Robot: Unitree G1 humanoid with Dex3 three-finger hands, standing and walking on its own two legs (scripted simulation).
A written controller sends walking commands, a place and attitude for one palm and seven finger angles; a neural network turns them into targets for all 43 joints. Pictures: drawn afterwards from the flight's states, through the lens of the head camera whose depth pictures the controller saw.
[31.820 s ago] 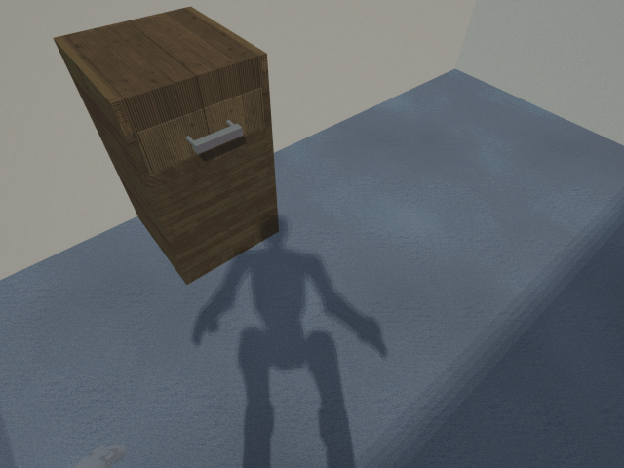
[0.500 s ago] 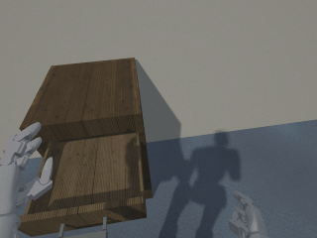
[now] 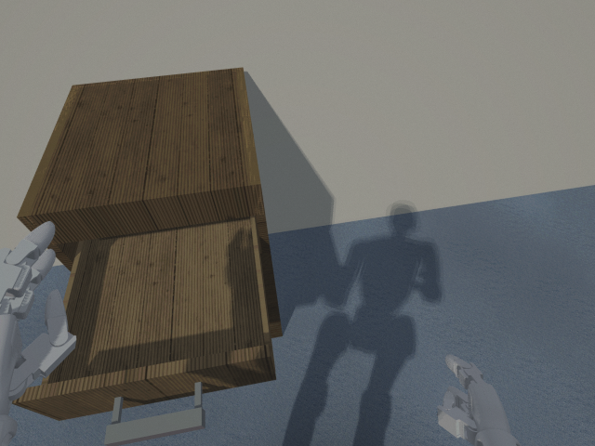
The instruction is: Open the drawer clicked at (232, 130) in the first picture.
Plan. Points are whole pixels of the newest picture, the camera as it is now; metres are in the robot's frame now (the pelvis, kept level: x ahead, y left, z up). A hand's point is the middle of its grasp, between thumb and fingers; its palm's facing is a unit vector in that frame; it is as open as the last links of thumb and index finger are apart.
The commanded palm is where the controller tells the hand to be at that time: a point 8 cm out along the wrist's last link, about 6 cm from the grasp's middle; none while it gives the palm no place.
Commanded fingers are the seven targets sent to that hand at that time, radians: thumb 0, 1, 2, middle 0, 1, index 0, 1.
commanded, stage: step back with the hand held close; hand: left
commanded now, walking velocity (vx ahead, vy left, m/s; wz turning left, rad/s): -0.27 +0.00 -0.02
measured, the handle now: (157, 411) +0.19 +0.25 -0.17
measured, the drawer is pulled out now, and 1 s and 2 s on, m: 0.29 0.29 0.29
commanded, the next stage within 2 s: stop stepping back and stand still in 1.10 s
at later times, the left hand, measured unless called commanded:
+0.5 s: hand (2, 403) +0.13 +0.27 +0.14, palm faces +0.31 -0.81 -0.50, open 7.4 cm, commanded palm +0.08 +0.30 +0.17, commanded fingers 0.00 0.90 0.90 -0.20 -0.30 -0.20 -0.30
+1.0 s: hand out of the picture +0.10 +0.25 +0.15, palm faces +0.26 -0.85 -0.45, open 7.5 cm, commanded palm +0.03 +0.30 +0.17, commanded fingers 0.00 0.90 0.90 -0.20 -0.30 -0.20 -0.30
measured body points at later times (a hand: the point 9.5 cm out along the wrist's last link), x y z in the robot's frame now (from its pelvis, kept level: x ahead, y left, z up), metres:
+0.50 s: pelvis -0.05 +0.03 -0.01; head -0.02 +0.05 +0.43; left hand +0.11 +0.31 +0.17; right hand +0.15 -0.20 -0.08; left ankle +0.00 +0.11 -0.74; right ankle -0.01 -0.08 -0.74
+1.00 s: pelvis -0.11 +0.02 -0.01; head -0.05 +0.07 +0.43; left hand +0.08 +0.30 +0.18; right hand +0.08 -0.19 -0.08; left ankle +0.00 +0.11 -0.74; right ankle -0.27 -0.12 -0.69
